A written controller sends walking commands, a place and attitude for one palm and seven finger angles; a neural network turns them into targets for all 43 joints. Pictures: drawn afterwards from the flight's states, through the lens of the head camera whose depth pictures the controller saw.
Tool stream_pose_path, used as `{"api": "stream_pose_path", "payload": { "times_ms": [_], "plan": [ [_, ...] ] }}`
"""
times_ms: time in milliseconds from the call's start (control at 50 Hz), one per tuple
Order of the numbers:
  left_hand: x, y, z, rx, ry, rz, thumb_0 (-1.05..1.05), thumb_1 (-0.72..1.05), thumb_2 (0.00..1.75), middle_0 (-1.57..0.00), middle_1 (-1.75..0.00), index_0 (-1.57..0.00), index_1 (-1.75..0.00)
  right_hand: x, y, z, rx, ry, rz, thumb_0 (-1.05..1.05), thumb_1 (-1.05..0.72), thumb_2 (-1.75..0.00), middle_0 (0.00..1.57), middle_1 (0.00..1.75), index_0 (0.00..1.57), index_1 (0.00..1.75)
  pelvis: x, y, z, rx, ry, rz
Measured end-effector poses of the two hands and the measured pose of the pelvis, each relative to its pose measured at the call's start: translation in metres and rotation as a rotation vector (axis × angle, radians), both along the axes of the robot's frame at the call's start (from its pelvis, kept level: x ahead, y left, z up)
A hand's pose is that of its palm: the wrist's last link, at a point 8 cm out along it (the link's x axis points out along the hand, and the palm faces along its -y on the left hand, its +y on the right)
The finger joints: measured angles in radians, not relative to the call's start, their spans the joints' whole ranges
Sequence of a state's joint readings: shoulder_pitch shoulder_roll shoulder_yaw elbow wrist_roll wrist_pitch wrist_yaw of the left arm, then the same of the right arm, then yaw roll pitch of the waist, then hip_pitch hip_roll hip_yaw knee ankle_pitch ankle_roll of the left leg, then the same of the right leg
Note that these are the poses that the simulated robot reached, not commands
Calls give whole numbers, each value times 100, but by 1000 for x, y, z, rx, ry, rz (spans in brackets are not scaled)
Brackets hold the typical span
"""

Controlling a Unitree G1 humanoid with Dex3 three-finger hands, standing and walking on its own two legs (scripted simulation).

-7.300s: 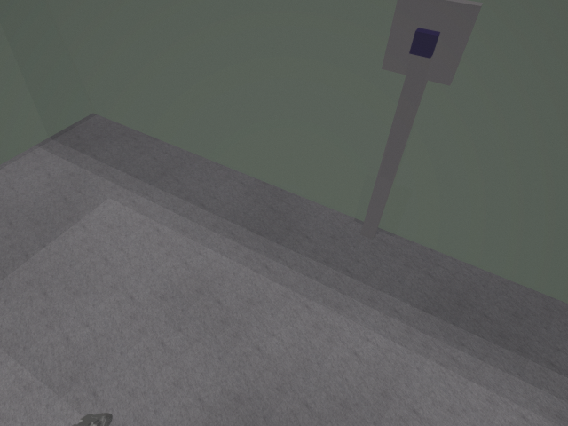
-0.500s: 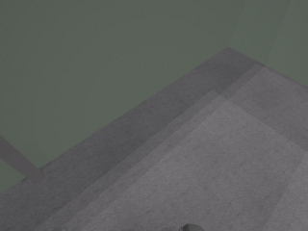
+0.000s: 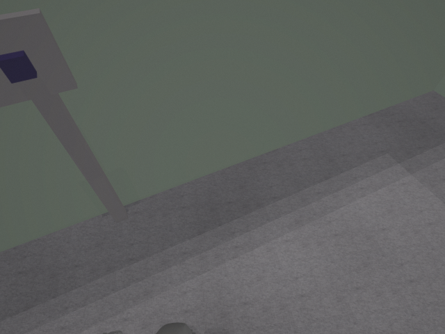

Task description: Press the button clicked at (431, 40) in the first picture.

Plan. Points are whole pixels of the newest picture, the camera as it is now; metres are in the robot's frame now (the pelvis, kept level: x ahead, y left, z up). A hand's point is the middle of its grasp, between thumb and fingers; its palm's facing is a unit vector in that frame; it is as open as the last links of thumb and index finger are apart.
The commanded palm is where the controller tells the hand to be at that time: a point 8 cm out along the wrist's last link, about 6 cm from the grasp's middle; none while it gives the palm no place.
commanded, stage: turn to face it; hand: left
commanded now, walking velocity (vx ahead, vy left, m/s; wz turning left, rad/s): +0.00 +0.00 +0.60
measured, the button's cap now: (17, 66) +0.66 +0.53 +0.12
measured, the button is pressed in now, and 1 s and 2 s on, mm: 0 0 0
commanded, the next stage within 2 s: take the last steps up to it in 0.68 s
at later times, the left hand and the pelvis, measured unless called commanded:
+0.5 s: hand out of the picture +0.04 +0.26 -0.15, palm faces +0.26 -0.93 -0.26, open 7.4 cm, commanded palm none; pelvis -0.01 +0.03 +0.00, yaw +14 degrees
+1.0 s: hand out of the picture -0.11 +0.19 -0.17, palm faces +0.47 -0.85 -0.21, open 7.4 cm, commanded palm none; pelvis -0.03 +0.02 +0.00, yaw +24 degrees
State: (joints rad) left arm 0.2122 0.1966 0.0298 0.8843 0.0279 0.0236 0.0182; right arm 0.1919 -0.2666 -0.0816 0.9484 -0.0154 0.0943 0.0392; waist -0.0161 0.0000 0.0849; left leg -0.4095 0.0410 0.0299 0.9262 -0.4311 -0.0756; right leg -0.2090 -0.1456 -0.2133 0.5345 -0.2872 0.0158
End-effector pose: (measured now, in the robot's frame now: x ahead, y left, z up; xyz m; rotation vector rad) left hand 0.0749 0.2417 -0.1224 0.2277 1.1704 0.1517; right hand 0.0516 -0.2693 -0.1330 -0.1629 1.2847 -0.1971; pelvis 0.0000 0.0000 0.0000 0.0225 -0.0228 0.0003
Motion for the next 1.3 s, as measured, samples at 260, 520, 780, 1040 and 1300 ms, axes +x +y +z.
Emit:
{"api": "stream_pose_path", "payload": {
  "times_ms": [260,520,780,1040,1300],
  "plan": [
    [-75,81,-22,-8,109,220,1,91,90,-20,-30,-20,-30,69,69,25,-69,-143,224,0,-90,-90,20,30,20,30,-9,44,-3,-46,12,136],
    [-52,61,4,8,-49,267,1,91,90,-20,-30,-20,-30,53,77,7,13,-82,273,0,-90,-90,21,30,21,30,-15,31,2,-38,8,253],
    [-108,1,11,20,-35,378,0,90,90,-20,-30,-21,-30,39,37,-14,48,24,331,1,-91,-90,20,30,20,30,-24,-5,1,0,-13,366],
    [-234,-10,-27,-109,198,565,0,90,90,-20,-30,-21,-30,61,89,0,-6,-35,483,1,-91,-90,20,30,20,30,-33,27,-5,-31,1,428],
    [-157,30,-15,-122,180,506,1,91,90,-19,-30,-20,-30,4,114,-1,39,162,376,0,-90,-90,21,30,20,30,15,53,7,-25,0,415]
  ]
}}
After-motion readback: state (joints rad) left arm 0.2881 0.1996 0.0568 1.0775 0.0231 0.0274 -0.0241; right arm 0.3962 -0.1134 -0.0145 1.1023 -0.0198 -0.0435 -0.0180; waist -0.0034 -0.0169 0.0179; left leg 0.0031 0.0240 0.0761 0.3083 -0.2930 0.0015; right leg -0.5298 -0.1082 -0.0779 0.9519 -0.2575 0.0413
